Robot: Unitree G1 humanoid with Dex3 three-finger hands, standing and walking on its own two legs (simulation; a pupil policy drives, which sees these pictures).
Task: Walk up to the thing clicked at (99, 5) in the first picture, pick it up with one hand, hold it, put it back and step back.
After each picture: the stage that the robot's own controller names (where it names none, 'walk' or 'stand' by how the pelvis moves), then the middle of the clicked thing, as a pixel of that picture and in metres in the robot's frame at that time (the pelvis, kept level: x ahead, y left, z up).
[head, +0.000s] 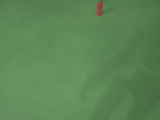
stand; (99, 7) +2.00 -0.18 -0.66
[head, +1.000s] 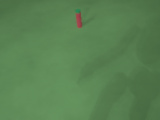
walk; (78, 18) +1.86 +0.18 -0.63
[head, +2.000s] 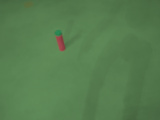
walk; (60, 41) +1.26 +0.37 -0.65
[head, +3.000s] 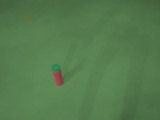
walk; (57, 75) +0.81 +0.30 -0.65
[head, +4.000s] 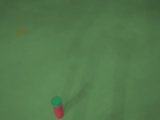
walk; (58, 108) +0.52 +0.20 -0.62
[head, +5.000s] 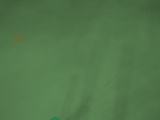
stand; out of the picture +0.36 +0.21 -0.64
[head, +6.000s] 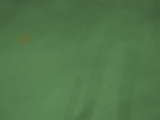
stand; out of the picture +0.35 +0.18 -0.65
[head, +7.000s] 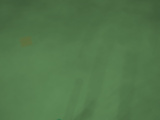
stand; out of the picture +0.38 +0.18 -0.66
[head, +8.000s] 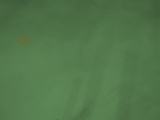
stand; out of the picture +0.37 +0.20 -0.66
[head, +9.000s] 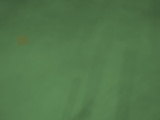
stand; out of the picture +0.36 +0.20 -0.66
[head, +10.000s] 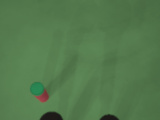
go down; (40, 93) +0.39 +0.23 -0.49
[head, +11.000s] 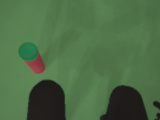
go down; (34, 60) +0.43 +0.26 -0.28
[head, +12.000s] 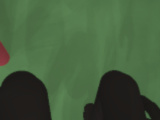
close in; out of the picture +0.40 +0.30 -0.19
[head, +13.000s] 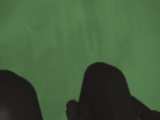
close; out of the picture +0.39 +0.32 -0.15
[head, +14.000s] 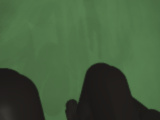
lift; out of the picture +0.37 +0.32 -0.15
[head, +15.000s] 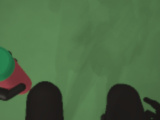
lift; (11, 76) +0.32 +0.24 -0.02
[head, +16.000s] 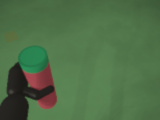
hold; (41, 82) +0.32 +0.15 +0.06
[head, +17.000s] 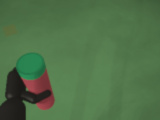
hold; (39, 85) +0.32 +0.16 +0.03
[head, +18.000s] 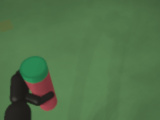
crouch; (42, 87) +0.32 +0.15 +0.00
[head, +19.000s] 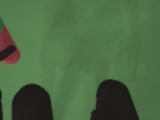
crouch; (0, 42) +0.45 +0.24 -0.06
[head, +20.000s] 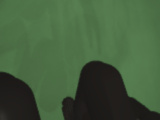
lower; out of the picture +0.41 +0.33 -0.15
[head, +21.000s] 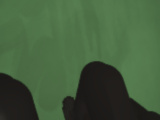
lower; out of the picture +0.40 +0.33 -0.16
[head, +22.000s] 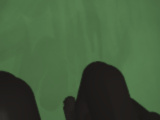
lower; out of the picture +0.39 +0.32 -0.16
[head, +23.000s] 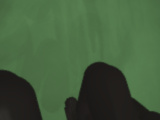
lower; out of the picture +0.37 +0.32 -0.16
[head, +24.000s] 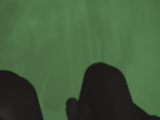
open; out of the picture +0.37 +0.29 -0.16
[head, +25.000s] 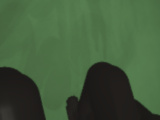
stand; out of the picture +0.37 +0.29 -0.16
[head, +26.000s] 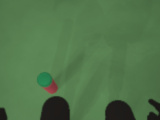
walk; (48, 84) +0.40 +0.22 -0.41
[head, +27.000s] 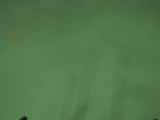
stand; out of the picture +0.35 +0.19 -0.60
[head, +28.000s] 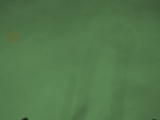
stand; out of the picture +0.35 +0.19 -0.60
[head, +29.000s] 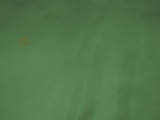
stand; out of the picture +0.37 +0.17 -0.65
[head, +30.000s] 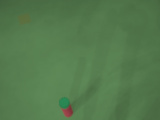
walk; (66, 108) +0.43 +0.18 -0.63
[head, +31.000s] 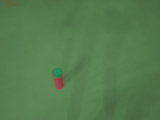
walk; (58, 79) +0.63 +0.19 -0.64
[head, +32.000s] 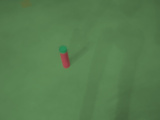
stand; (64, 57) +0.93 +0.25 -0.63
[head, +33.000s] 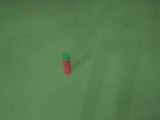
stand; (66, 64) +0.95 +0.20 -0.65
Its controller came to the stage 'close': yes
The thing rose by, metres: 0.67
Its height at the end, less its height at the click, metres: +0.00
